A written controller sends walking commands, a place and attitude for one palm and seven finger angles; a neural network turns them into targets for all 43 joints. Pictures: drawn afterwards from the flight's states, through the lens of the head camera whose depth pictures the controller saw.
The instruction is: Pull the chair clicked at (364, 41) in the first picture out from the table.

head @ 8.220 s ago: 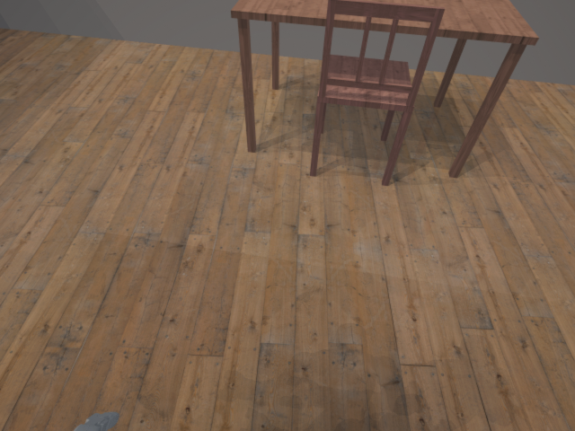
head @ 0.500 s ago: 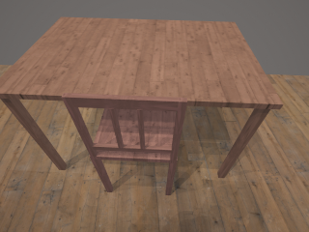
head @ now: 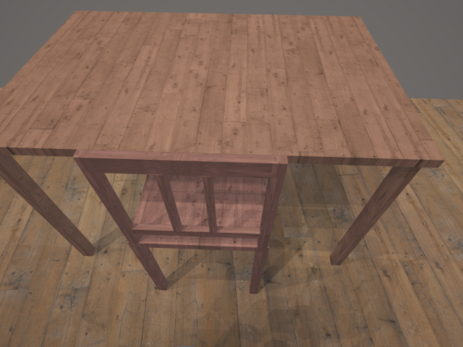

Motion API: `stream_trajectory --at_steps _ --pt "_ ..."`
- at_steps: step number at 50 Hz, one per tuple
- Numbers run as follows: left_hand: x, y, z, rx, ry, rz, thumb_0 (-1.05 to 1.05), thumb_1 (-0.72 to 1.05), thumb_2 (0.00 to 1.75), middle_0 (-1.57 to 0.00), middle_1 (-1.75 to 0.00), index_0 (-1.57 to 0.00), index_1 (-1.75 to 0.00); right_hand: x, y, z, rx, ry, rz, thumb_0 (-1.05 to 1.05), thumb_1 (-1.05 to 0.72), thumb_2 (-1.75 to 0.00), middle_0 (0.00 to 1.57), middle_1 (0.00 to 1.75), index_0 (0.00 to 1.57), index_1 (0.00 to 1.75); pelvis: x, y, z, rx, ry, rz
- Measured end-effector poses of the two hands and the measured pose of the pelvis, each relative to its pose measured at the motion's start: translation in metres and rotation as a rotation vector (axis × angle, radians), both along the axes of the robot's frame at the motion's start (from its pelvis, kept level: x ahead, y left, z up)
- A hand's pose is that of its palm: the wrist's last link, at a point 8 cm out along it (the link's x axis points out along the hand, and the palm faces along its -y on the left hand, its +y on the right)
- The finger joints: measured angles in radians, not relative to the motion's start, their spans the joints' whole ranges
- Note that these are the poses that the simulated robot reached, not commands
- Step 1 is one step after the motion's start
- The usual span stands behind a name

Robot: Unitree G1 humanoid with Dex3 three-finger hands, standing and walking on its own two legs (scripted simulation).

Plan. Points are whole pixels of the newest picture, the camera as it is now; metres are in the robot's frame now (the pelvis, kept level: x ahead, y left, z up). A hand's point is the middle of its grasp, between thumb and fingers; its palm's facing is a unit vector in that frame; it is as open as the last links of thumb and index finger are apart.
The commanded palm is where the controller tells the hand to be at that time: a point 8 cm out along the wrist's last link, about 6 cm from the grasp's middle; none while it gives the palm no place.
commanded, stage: come to a stop and stand still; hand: left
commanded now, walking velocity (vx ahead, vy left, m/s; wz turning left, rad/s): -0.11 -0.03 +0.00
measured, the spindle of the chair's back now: (170, 203) +0.42 +0.17 -0.09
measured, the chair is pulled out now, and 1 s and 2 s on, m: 0.00 0.00 0.00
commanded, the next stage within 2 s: look again from close up in 1.34 s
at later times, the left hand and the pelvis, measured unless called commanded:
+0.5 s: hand out of the picture +0.01 +0.18 -0.16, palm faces +0.04 -0.97 -0.24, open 7.4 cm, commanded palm none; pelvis -0.02 -0.01 +0.00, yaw +1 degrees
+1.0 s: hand out of the picture +0.03 +0.22 -0.16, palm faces -0.01 -0.98 -0.22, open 7.4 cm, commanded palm none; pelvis +0.00 +0.04 +0.01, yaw -1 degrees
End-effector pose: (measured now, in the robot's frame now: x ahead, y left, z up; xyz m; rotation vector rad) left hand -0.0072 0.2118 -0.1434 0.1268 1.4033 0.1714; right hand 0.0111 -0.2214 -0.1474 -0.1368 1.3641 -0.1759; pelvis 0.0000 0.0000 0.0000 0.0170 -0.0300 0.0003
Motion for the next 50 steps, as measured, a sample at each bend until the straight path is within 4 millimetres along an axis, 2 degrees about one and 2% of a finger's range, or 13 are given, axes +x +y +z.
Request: stream_trajectory --at_steps 5,11,17,24,33,37,43,50 --pt "0.006 0.005 0.003 0.021 -0.003 0.004 0.01 0.91 0.90 -0.20 -0.30 -0.20 -0.30 0.026 -0.004 0.005 -0.004 -0.065 0.030 0.01 -0.93 -0.90 0.20 0.30 0.20 0.30 -0.002 -0.002 0.002 0.018 0.007 -0.007" --pt "-0.002 0.008 0.015 0.054 -0.028 -0.006 0.01 0.91 0.90 -0.20 -0.30 -0.20 -0.30 0.041 -0.009 0.009 0.017 -0.116 0.047 0.01 -0.92 -0.90 0.20 0.30 0.20 0.30 -0.013 -0.008 0.008 0.006 0.018 -0.003" --pt "-0.009 0.006 0.019 0.060 -0.052 -0.030 0.01 0.91 0.90 -0.20 -0.30 -0.20 -0.30 0.035 -0.014 0.012 0.028 -0.143 0.050 0.00 -0.92 -0.90 0.20 0.30 0.20 0.30 -0.020 -0.013 0.009 -0.007 0.006 0.009" --pt "0.002 0.013 0.014 0.058 -0.109 -0.026 0.01 0.90 0.90 -0.20 -0.30 -0.20 -0.30 0.022 -0.022 0.014 -0.010 -0.121 0.044 0.00 -0.91 -0.90 0.20 0.30 0.20 0.30 -0.020 -0.007 0.005 -0.034 0.001 0.023" --pt "0.034 0.028 0.009 0.025 -0.143 -0.054 0.01 0.91 0.90 -0.20 -0.30 -0.20 -0.30 0.001 0.004 0.016 -0.010 -0.049 0.024 0.00 -0.91 -0.90 0.20 0.30 0.20 0.30 -0.012 0.013 0.005 -0.034 0.015 0.011" --pt "0.043 0.037 0.010 0.024 -0.151 -0.063 0.01 0.91 0.90 -0.20 -0.30 -0.20 -0.30 -0.003 0.014 0.016 -0.011 -0.023 0.018 0.01 -0.92 -0.90 0.20 0.30 0.20 0.30 -0.010 0.022 0.007 -0.033 0.022 0.005" --pt "0.042 0.050 0.011 0.027 -0.124 -0.073 0.01 0.91 0.90 -0.20 -0.30 -0.20 -0.30 -0.001 0.025 0.018 -0.010 -0.022 0.008 0.01 -0.92 -0.90 0.20 0.30 0.20 0.30 -0.006 0.033 0.009 -0.030 0.028 -0.004" --pt "0.030 0.060 0.011 0.028 -0.079 -0.070 0.01 0.90 0.90 -0.20 -0.30 -0.20 -0.30 0.007 0.033 0.019 -0.010 -0.039 0.006 0.01 -0.92 -0.90 0.20 0.30 0.20 0.30 -0.003 0.043 0.011 -0.025 0.025 -0.012"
